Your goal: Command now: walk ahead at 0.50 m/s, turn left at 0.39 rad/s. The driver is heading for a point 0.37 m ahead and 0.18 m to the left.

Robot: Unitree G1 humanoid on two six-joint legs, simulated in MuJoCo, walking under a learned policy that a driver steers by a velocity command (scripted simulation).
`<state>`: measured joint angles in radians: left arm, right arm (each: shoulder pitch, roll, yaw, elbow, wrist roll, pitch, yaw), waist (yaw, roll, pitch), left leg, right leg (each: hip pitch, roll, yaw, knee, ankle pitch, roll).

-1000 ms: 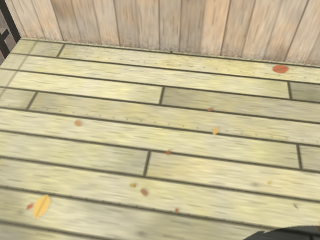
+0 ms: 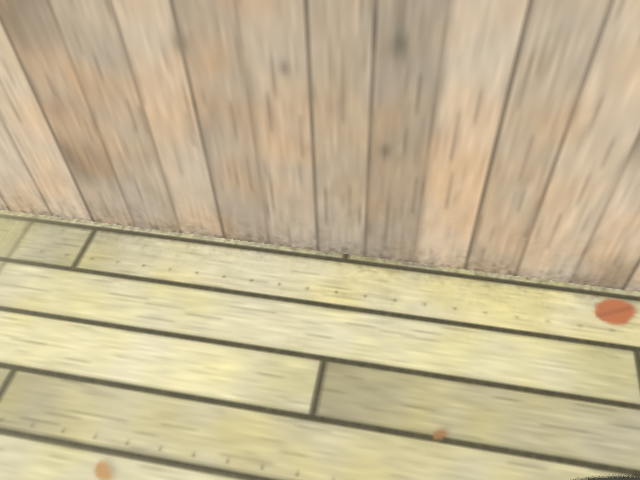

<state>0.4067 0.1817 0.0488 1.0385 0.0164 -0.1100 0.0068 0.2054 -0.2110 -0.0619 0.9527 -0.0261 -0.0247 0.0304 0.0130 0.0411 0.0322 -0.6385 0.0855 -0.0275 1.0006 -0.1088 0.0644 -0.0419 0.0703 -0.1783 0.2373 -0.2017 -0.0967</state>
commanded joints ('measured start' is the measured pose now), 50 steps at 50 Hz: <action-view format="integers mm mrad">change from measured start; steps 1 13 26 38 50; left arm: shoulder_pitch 21 36 -102 -44 -156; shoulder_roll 95 188 112 143 144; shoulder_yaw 9 30 15 2 -17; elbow -44 -45 -169 -103 -67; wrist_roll -2 4 11 10 -38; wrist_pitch -16 30 85 56 100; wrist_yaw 7 34 7 47 33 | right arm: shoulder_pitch -61 142 99 53 117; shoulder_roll -15 -106 -149 -124 -63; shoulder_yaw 5 -35 -12 30 69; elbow -65 -47 -34 -9 147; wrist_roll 5 -20 13 26 -12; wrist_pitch -5 -19 -51 -42 45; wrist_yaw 9 -2 -41 -63 -55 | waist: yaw -8 -153 12 51 -50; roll -94 -126 25 -15 -121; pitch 70 -126 -62 -98 -6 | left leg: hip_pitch -38 490 549 566 600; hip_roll -2 -178 36 40 -80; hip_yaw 39 164 -28 -69 -29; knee -117 -516 -707 -466 -675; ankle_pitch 108 -108 896 713 -104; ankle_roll -9 179 105 42 -40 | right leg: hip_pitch -47 61 -475 -28 -251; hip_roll -266 -323 -134 -155 -220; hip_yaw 89 -79 135 208 324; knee -124 612 759 136 -46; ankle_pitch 343 896 10 430 -194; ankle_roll -15 3 108 20 58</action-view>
